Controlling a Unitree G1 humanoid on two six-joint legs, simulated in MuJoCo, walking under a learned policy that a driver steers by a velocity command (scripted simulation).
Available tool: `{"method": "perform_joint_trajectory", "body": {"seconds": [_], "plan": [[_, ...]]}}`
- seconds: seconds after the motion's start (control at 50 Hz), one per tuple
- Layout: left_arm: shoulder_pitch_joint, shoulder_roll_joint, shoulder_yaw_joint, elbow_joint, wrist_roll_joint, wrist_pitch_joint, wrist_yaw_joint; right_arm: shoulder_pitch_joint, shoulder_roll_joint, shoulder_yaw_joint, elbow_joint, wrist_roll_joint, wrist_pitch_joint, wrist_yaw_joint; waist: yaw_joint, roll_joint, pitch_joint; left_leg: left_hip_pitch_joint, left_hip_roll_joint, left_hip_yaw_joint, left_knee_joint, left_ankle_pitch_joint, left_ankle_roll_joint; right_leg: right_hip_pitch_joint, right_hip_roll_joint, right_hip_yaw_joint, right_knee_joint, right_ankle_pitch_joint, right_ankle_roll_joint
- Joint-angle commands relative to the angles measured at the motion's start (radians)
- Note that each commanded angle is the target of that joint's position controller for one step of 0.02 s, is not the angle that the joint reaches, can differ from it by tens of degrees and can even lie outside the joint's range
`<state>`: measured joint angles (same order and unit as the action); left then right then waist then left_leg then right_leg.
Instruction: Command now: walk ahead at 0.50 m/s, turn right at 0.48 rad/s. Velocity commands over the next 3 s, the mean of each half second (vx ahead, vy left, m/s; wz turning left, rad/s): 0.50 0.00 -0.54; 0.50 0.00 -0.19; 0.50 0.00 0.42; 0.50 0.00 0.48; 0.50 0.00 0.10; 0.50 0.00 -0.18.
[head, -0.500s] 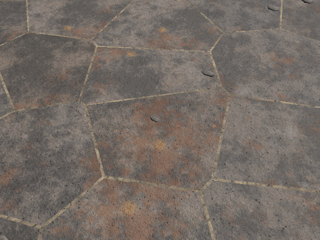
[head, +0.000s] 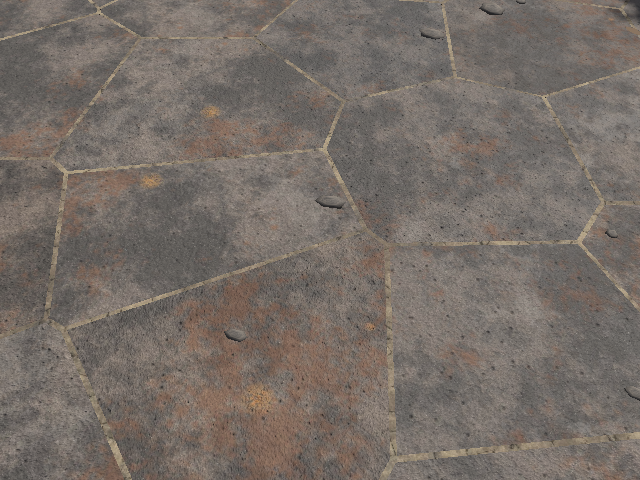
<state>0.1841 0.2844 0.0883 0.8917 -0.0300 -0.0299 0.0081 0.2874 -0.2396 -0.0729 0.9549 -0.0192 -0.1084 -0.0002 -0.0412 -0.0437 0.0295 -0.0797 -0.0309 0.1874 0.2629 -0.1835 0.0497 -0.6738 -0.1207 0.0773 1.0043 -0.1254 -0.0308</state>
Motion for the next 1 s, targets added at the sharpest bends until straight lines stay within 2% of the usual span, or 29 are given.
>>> {"method": "perform_joint_trajectory", "body": {"seconds": [0.02, 0.1, 0.16, 0.2, 0.22, 0.24, 0.26, 0.28, 0.3, 0.32, 0.34, 0.36, 0.38, 0.4, 0.48, 0.58, 0.66, 0.7, 0.74, 0.76, 0.78, 0.8, 0.82, 0.84, 0.86, 0.88, 0.92, 0.96, 1.0], "plan": [[-0.009, 0.020, 0.002, -0.053, 0.008, -0.007, -0.016, -0.077, -0.144, -0.027, -0.069, 0.001, -0.012, -0.017, 0.033, 0.091, 0.036, -0.040, 0.277, -0.090, -0.167, 0.191, 0.114, -0.009, -0.022, 0.002, -0.137, 0.151, 0.008], [-0.154, 0.003, -0.014, -0.113, 0.012, -0.011, -0.043, -0.006, -0.172, -0.036, -0.050, 0.015, 0.007, -0.027, -0.022, 0.064, 0.080, 0.059, 0.303, -0.016, -0.151, 0.230, 0.107, -0.030, -0.006, -0.077, -0.289, 0.179, -0.006], [-0.206, 0.012, -0.015, -0.159, 0.009, -0.009, -0.062, 0.024, -0.190, -0.045, -0.040, 0.030, 0.031, -0.026, -0.024, 0.077, 0.088, 0.171, 0.334, 0.016, -0.080, 0.352, 0.094, -0.044, 0.017, -0.121, -0.346, 0.080, -0.036], [-0.171, 0.043, -0.001, -0.173, 0.006, -0.005, -0.069, -0.002, -0.219, -0.053, -0.052, 0.039, 0.044, -0.028, 0.019, 0.112, 0.040, 0.203, 0.337, 0.044, 0.034, 0.671, 0.073, 0.061, 0.074, -0.177, -0.354, -0.017, -0.071], [-0.107, 0.069, 0.013, -0.166, 0.003, -0.002, -0.069, -0.017, -0.233, -0.057, -0.059, 0.043, 0.052, -0.030, 0.062, 0.132, -0.007, 0.204, 0.333, 0.055, 0.141, 0.832, 0.061, 0.157, 0.115, -0.205, -0.348, -0.067, -0.093], [0.021, 0.110, 0.037, -0.139, -0.001, -0.001, -0.065, -0.040, -0.241, -0.057, -0.066, 0.048, 0.060, -0.030, 0.139, 0.128, -0.075, 0.166, 0.308, 0.073, 0.318, 0.902, 0.040, 0.328, 0.161, -0.224, -0.388, -0.058, -0.124], [0.193, 0.180, 0.075, -0.093, -0.002, 0.004, -0.048, -0.044, -0.230, -0.050, -0.076, 0.044, 0.059, -0.031, 0.220, 0.085, -0.164, 0.007, 0.265, 0.082, 0.575, 0.753, -0.004, 0.611, 0.177, -0.167, -0.448, -0.015, -0.164], [0.242, 0.296, 0.100, -0.077, -0.006, 0.009, -0.029, 0.021, -0.100, -0.014, -0.119, 0.000, 0.043, -0.024, 0.148, -0.173, -0.229, -0.404, 0.127, 0.061, 0.943, -0.045, -0.068, 0.931, -0.070, 0.281, -0.482, -0.064, -0.294], [0.234, 0.289, 0.084, -0.116, 0.006, -0.011, -0.038, 0.013, -0.078, 0.006, -0.153, 0.021, -0.003, -0.010, 0.122, -0.163, -0.387, -0.627, -0.017, -0.197, 1.140, -0.441, -0.077, 1.088, -0.218, 0.774, -0.681, -0.262, -0.430], [0.223, 0.206, 0.059, -0.113, 0.015, -0.026, -0.045, -0.126, -0.155, -0.013, -0.182, 0.066, -0.034, 0.001, 0.171, -0.051, -0.292, -0.738, 0.038, -0.275, 1.160, -0.361, -0.049, 1.046, -0.203, 0.684, -0.745, -0.224, -0.360], [0.173, 0.171, 0.049, -0.115, 0.013, -0.038, -0.045, -0.157, -0.154, -0.011, -0.192, 0.072, -0.050, 0.002, 0.141, -0.021, -0.184, -0.751, 0.083, -0.267, 1.090, -0.264, -0.026, 0.918, -0.168, 0.538, -0.738, -0.144, -0.322], [0.093, 0.133, 0.037, -0.131, 0.010, -0.043, -0.044, -0.148, -0.154, -0.015, -0.173, 0.047, -0.052, -0.008, 0.092, 0.045, -0.122, -0.684, 0.126, -0.268, 1.003, -0.193, -0.027, 0.767, -0.120, 0.416, -0.734, -0.039, -0.286], [0.039, 0.102, 0.027, -0.149, 0.015, -0.045, -0.040, -0.130, -0.168, -0.026, -0.164, 0.028, -0.042, -0.013, 0.054, 0.033, -0.096, -0.603, 0.153, -0.273, 0.930, -0.148, -0.035, 0.654, -0.085, 0.336, -0.746, 0.055, -0.269], [0.020, 0.092, 0.021, -0.160, 0.022, -0.046, -0.035, -0.116, -0.171, -0.030, -0.163, 0.023, -0.027, -0.012, 0.032, 0.022, -0.090, -0.546, 0.164, -0.275, 0.894, -0.122, -0.045, 0.590, -0.063, 0.302, -0.767, 0.099, -0.263], [0.079, 0.145, 0.033, -0.152, 0.014, -0.050, -0.007, -0.190, -0.125, -0.021, -0.199, 0.005, 0.005, -0.016, 0.039, 0.020, -0.046, -0.548, 0.141, -0.240, 0.680, 0.008, -0.105, 0.493, -0.021, 0.205, -0.795, 0.235, -0.256], [0.150, 0.123, 0.021, -0.121, 0.015, -0.042, 0.006, -0.339, -0.082, 0.003, -0.234, 0.018, -0.006, 0.008, 0.113, -0.039, -0.013, -0.462, 0.087, -0.207, 0.331, 0.330, -0.101, 0.462, 0.028, 0.119, -0.801, 0.125, -0.183], [0.213, 0.127, 0.019, -0.083, 0.012, -0.039, 0.005, -0.411, -0.114, 0.003, -0.267, 0.026, -0.021, 0.029, 0.143, -0.041, 0.020, -0.514, 0.079, -0.220, 0.241, 0.303, -0.060, 0.601, -0.042, 0.180, -0.744, 0.120, -0.183], [0.228, 0.135, 0.021, -0.071, 0.016, -0.031, 0.012, -0.404, -0.131, 0.001, -0.274, 0.026, -0.028, 0.037, 0.131, -0.050, 0.024, -0.529, 0.073, -0.220, 0.216, 0.219, -0.032, 0.686, -0.083, 0.211, -0.701, 0.199, -0.175], [0.207, 0.150, 0.025, -0.074, 0.018, -0.022, 0.015, -0.325, -0.157, -0.009, -0.258, 0.026, -0.033, 0.037, 0.082, -0.073, -0.008, -0.430, 0.044, -0.191, 0.200, 0.132, 0.004, 0.723, -0.083, 0.207, -0.621, 0.419, -0.153], [0.184, 0.144, 0.021, -0.081, 0.020, -0.019, 0.014, -0.210, -0.184, -0.024, -0.225, 0.022, -0.035, 0.033, 0.020, -0.064, -0.081, -0.268, 0.020, -0.165, 0.177, 0.157, 0.035, 0.710, -0.039, 0.171, -0.499, 0.574, -0.134], [0.162, 0.118, 0.006, -0.101, 0.028, -0.019, 0.010, -0.044, -0.222, -0.037, -0.193, 0.009, -0.036, 0.029, -0.055, -0.033, -0.220, 0.007, 0.111, -0.252, 0.231, 0.201, 0.093, 0.588, 0.012, 0.133, -0.284, 0.516, -0.106], [0.282, 0.047, -0.015, -0.105, 0.028, -0.032, 0.006, 0.100, -0.300, -0.058, -0.170, -0.001, -0.030, 0.026, -0.046, 0.174, -0.384, 0.399, 0.331, -0.618, 0.231, 0.113, 0.234, 0.249, 0.157, 0.060, 0.085, 0.136, -0.031], [0.314, 0.043, -0.023, -0.093, 0.006, -0.045, 0.002, 0.145, -0.251, -0.048, -0.132, 0.024, -0.020, 0.036, -0.048, 0.349, -0.425, 0.505, 0.434, -0.944, 0.066, -0.100, 0.299, 0.023, 0.225, 0.082, 0.279, -0.440, -0.006], [0.216, 0.132, -0.005, -0.111, -0.010, -0.054, -0.002, 0.080, -0.185, -0.027, -0.145, 0.043, -0.016, 0.035, -0.061, 0.221, -0.254, 0.390, 0.402, -0.872, 0.031, -0.261, 0.245, -0.083, 0.156, 0.113, 0.345, -0.406, -0.017], [0.117, 0.139, -0.005, -0.139, -0.011, -0.059, -0.004, -0.001, -0.155, -0.016, -0.164, 0.034, -0.007, 0.030, -0.047, 0.133, -0.136, 0.235, 0.361, -0.729, 0.008, -0.235, 0.205, -0.089, 0.102, 0.065, 0.318, -0.315, -0.023], [0.068, 0.125, -0.005, -0.151, 0.006, -0.061, -0.004, -0.055, -0.137, -0.007, -0.170, 0.021, -0.003, 0.031, -0.016, 0.078, -0.047, 0.085, 0.319, -0.631, -0.028, -0.129, 0.192, -0.065, 0.062, 0.035, 0.246, -0.250, -0.020], [0.086, 0.100, 0.000, -0.151, 0.026, -0.056, -0.002, -0.083, -0.121, 0.005, -0.171, 0.009, -0.006, 0.034, 0.034, 0.112, -0.029, -0.041, 0.256, -0.542, -0.064, 0.039, 0.182, 0.034, 0.019, 0.022, 0.137, -0.186, -0.012], [0.099, 0.066, -0.007, -0.153, 0.033, -0.052, 0.000, -0.067, -0.139, 0.001, -0.162, 0.022, -0.007, 0.032, 0.051, 0.129, -0.037, -0.078, 0.234, -0.486, -0.090, 0.148, 0.201, 0.057, 0.013, -0.004, 0.050, -0.172, 0.010], [0.027, 0.053, -0.015, -0.183, 0.039, -0.054, 0.002, -0.042, -0.176, -0.011, -0.153, 0.029, -0.004, 0.019, 0.040, 0.114, -0.022, -0.091, 0.227, -0.445, -0.110, 0.216, 0.211, 0.033, 0.015, -0.018, -0.082, -0.094, 0.041]]}}
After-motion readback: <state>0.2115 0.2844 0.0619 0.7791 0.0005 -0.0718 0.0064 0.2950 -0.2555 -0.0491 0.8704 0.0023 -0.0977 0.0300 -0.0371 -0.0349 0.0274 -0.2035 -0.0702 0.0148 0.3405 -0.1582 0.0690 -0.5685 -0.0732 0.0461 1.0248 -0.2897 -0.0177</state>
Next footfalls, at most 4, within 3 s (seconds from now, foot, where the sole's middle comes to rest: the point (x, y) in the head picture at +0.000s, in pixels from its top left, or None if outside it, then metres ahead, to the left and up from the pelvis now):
0.26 right None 0.31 -0.15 -0.78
0.78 left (346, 405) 0.66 -0.06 -0.78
1.26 right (468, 334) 0.84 -0.37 -0.78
1.78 left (355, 244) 1.13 -0.12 -0.78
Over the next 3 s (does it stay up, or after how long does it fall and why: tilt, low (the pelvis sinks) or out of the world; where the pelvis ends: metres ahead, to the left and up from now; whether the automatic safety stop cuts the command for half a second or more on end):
stays up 1.66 -0.10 -0.01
